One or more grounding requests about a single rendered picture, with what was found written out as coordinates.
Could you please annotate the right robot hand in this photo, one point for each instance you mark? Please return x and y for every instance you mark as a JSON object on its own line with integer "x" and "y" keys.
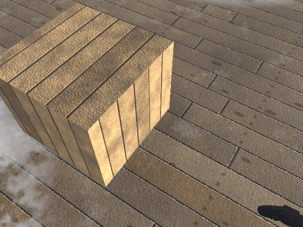
{"x": 284, "y": 214}

